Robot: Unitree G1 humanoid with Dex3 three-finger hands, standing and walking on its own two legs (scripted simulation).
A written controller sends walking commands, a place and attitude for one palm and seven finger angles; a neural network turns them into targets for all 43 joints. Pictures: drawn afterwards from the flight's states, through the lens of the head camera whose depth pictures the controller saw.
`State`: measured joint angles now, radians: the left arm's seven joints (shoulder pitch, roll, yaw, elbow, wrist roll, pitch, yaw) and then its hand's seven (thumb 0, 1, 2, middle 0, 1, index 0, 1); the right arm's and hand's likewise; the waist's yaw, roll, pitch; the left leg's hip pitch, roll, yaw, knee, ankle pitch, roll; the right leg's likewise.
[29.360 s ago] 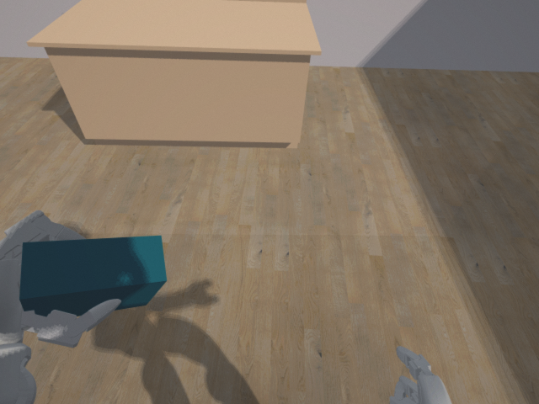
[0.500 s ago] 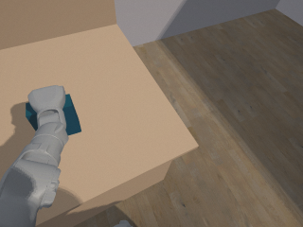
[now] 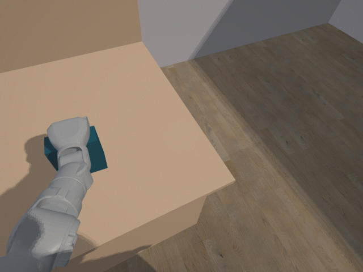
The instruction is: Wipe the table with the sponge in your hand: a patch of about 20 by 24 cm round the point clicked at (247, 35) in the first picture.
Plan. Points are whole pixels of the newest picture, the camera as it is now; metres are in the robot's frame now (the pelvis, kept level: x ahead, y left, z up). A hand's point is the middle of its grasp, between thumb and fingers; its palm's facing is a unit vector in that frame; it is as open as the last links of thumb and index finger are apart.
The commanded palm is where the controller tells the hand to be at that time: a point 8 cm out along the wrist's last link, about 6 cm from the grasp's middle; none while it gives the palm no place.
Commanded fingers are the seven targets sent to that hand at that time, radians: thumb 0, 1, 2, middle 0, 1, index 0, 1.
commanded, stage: wipe back along the middle lane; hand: left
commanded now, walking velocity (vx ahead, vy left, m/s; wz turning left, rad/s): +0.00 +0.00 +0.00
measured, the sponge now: (81, 158) +0.40 +0.28 -0.06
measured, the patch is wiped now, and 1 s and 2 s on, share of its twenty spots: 0.85 0.85 0.85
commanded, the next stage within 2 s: none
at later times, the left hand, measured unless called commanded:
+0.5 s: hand (81, 159) +0.38 +0.25 -0.01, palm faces -0.07 +0.00 -1.00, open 9.4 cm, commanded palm +0.33 +0.22 +0.02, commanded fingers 0.00 0.10 1.30 -1.20 -1.60 -1.20 -1.60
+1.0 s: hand (87, 175) +0.33 +0.23 -0.01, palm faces -0.06 -0.03 -1.00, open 9.4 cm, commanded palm +0.28 +0.20 +0.02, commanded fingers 0.00 0.10 1.30 -1.20 -1.60 -1.20 -1.60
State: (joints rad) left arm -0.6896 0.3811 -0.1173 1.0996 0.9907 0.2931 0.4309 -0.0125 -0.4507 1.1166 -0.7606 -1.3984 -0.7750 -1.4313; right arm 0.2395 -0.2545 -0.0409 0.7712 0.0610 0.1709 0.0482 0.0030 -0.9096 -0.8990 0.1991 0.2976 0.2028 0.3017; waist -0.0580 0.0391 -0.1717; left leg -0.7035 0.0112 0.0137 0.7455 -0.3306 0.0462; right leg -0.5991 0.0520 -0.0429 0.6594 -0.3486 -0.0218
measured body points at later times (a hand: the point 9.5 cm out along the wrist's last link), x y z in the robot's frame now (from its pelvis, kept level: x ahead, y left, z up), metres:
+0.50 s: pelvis +0.00 +0.01 +0.00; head +0.04 +0.01 +0.45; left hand +0.38 +0.25 +0.05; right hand +0.13 -0.23 -0.12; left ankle +0.01 +0.09 -0.71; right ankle -0.03 -0.11 -0.71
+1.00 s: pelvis +0.00 +0.00 +0.01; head +0.02 -0.01 +0.46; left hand +0.33 +0.22 +0.05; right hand +0.18 -0.24 -0.10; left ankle +0.01 +0.09 -0.71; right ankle -0.03 -0.11 -0.71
